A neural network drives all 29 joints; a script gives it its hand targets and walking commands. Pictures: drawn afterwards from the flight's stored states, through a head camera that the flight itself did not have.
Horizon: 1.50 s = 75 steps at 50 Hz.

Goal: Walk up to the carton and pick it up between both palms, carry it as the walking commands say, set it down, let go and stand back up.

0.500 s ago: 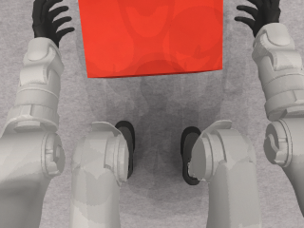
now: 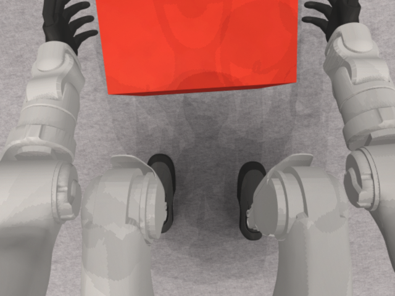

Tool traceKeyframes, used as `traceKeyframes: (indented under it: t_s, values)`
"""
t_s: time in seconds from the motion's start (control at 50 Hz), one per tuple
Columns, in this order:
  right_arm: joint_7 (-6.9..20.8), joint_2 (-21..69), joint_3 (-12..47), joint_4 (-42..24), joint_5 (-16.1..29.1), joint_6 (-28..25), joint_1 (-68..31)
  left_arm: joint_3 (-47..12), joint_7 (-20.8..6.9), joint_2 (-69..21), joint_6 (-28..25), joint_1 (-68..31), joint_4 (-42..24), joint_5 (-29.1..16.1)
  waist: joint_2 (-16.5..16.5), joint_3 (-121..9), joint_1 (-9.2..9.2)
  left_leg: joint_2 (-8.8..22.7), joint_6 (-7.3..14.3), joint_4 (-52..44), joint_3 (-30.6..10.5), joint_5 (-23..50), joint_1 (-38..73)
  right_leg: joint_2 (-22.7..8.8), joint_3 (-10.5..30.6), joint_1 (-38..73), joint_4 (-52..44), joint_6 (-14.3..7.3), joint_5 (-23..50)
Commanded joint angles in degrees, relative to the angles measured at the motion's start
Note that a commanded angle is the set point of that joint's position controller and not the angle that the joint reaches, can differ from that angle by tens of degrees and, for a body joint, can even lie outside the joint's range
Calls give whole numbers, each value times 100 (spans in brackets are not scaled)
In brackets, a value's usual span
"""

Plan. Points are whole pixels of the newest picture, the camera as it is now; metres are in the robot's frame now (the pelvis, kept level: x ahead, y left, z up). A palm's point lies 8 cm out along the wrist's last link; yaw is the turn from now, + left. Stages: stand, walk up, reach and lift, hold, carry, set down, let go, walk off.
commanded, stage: reach and lift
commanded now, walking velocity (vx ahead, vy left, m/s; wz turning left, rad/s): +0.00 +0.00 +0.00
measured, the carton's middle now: (197, 37) +0.52 +0.03 -0.24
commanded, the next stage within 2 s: none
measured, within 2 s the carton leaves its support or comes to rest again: leaves its support in 1.32 s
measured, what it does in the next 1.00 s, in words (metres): stands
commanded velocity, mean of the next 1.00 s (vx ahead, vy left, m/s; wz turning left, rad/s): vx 0.00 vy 0.00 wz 0.00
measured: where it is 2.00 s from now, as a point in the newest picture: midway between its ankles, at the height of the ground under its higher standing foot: (206, 209)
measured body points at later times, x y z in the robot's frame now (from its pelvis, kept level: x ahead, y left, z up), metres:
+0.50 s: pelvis +0.00 +0.00 +0.01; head +0.36 +0.01 +0.26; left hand +0.52 +0.21 -0.18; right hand +0.54 -0.16 -0.18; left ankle +0.13 +0.12 -0.32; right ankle +0.11 -0.12 -0.32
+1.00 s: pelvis +0.00 +0.00 +0.01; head +0.36 +0.00 +0.26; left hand +0.52 +0.21 -0.18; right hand +0.54 -0.16 -0.18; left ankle +0.13 +0.12 -0.32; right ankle +0.11 -0.12 -0.32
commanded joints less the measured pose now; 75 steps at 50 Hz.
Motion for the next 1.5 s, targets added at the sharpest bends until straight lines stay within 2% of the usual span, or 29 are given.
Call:
traceKeyframes:
  t_s: [0.0, 0.28, 0.48, 0.52, 0.66, 0.8, 0.94, 1.02, 1.18, 1.36, 1.48]
  values:
    - [-10, -671, -95, -388, 15, -111, -1244, 52, 26, 697, -97, -1155, -481, 4, -15, -6492, 69, 69, -151, -809, 120, 1429, 3597, -103, -27, 2765, -1130, 96, 1283]
    - [-119, -347, -3, -317, -25, -230, -1451, -206, 161, 193, -136, -1332, -289, -115, -79, -6650, -24, -40, -154, -898, 85, 1552, 3651, -31, -70, 2734, -1193, 79, 1337]
    - [-200, 118, 134, -194, -69, -318, -1473, -293, 246, -183, -231, -1375, -92, -46, -139, -6632, 5, -125, -148, -1004, 86, 1613, 3468, 71, -53, 2756, -1273, 105, 1433]
    - [-203, 283, 229, -207, -54, -343, -1535, -416, 235, -361, -252, -1468, -125, -83, -138, -6636, -32, -140, -145, -1028, 78, 1621, 3442, 93, -50, 2772, -1298, 102, 1469]
    - [-157, 779, 604, -294, 116, -378, -1794, -733, 198, -826, -298, -1691, -170, -226, -132, -6728, 24, -181, -129, -1076, 61, 1683, 3538, 152, -45, 2834, -1320, 96, 1500]
    - [-3, 1562, 1010, -370, 277, -411, -2224, -1126, 54, -1574, -371, -2182, -198, -414, -121, -6753, 17, -250, -102, -1071, 49, 1680, 3589, 219, -62, 2793, -1304, 67, 1501]
    - [474, 3739, 1422, -505, 262, -313, -3227, -1627, -439, -3646, -282, -3319, -304, -511, -241, -6700, -31, -395, -56, -1001, 53, 1480, 3373, 351, -111, 2670, -1226, 15, 1385]
    - [673, 4367, 1301, -658, 151, -237, -3399, -1603, -641, -4262, -183, -3531, -421, -436, -231, -6655, -35, -455, -35, -940, 119, 1467, 3297, 410, -166, 2629, -1185, -4, 1436]
    - [855, 5000, 1291, -1068, 121, -98, -3453, -1637, -824, -4755, -42, -3726, -1044, -415, -255, -6992, 39, -512, -20, -787, 226, 1734, 3406, 473, -177, 2814, -1082, -7, 1779]
    - [822, 5288, 1595, -2146, 321, 71, -3804, -1672, -779, -4838, 141, -3879, -2025, -433, -259, -8528, 231, -554, -31, -742, 389, 2082, 4224, 555, -226, 3648, -1053, 42, 2119]
    - [871, 5523, 1397, -1939, 160, 255, -3713, -1569, -838, -5092, 344, -3826, -1998, -228, -146, -8240, 226, -538, -45, -956, 444, 1634, 4119, 577, -291, 3393, -1223, 33, 1640]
